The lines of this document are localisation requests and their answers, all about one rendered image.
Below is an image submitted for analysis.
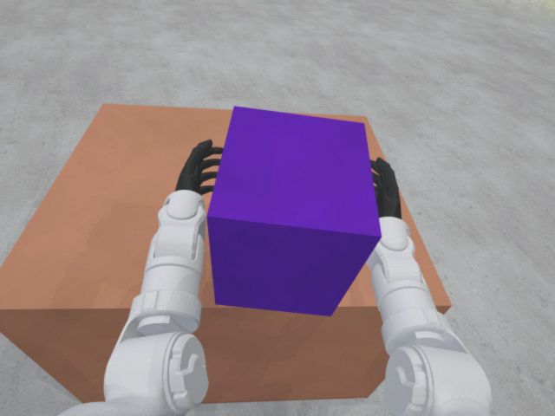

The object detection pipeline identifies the robot right forearm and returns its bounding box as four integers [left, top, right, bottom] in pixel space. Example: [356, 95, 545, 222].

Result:
[366, 217, 492, 412]

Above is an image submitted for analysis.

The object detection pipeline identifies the robot right hand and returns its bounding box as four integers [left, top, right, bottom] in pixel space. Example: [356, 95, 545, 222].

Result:
[370, 157, 402, 219]

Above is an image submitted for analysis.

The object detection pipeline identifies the robot left forearm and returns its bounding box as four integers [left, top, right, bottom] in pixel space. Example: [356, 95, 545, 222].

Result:
[104, 190, 206, 400]

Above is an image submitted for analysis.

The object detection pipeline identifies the carton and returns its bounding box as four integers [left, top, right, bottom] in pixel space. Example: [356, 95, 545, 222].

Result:
[206, 106, 382, 316]

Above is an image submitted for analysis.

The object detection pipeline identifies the robot left hand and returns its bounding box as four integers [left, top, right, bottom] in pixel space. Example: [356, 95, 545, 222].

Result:
[175, 140, 224, 196]

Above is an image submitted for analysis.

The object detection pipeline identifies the pedestal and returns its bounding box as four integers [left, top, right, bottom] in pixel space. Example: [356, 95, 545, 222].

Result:
[0, 103, 452, 404]

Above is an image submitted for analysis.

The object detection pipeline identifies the robot left upper arm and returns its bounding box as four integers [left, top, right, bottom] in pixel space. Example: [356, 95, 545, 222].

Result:
[57, 331, 209, 416]

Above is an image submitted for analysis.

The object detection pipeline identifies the robot right upper arm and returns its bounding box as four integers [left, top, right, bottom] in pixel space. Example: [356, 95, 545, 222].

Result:
[383, 344, 503, 416]

